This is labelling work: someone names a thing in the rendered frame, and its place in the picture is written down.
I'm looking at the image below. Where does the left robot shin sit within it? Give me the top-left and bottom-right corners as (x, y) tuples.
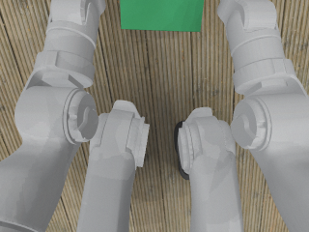
(89, 100), (141, 154)

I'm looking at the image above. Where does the right robot shin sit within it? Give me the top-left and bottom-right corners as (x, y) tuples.
(183, 107), (237, 175)

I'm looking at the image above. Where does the left robot upper arm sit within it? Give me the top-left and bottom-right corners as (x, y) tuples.
(0, 86), (99, 232)

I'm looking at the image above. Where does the carton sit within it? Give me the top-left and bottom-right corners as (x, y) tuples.
(120, 0), (205, 32)

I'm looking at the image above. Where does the left robot forearm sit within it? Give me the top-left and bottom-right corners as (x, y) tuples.
(14, 0), (106, 125)

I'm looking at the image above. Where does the right robot upper arm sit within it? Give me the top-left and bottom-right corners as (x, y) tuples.
(230, 92), (309, 232)

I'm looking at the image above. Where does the right robot forearm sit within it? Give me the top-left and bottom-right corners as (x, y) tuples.
(217, 0), (309, 100)

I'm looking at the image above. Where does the robot shin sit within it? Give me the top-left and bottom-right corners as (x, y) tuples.
(89, 100), (141, 154)
(183, 107), (237, 175)

